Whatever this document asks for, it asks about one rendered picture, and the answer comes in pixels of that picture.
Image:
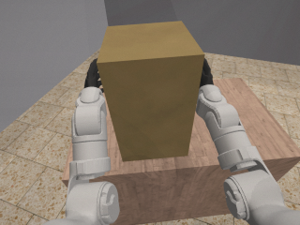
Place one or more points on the right robot forearm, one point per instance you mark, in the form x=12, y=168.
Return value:
x=235, y=152

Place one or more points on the robot right upper arm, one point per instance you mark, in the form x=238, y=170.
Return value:
x=255, y=197

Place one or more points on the carton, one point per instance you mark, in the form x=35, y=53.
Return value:
x=151, y=75

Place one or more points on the left robot hand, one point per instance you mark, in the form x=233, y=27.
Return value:
x=92, y=77

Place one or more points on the left robot forearm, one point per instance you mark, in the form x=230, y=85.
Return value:
x=89, y=137

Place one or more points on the robot left upper arm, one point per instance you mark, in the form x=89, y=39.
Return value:
x=94, y=203

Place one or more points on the pedestal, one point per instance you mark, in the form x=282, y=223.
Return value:
x=192, y=186

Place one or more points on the right robot hand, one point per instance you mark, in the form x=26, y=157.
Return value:
x=207, y=77

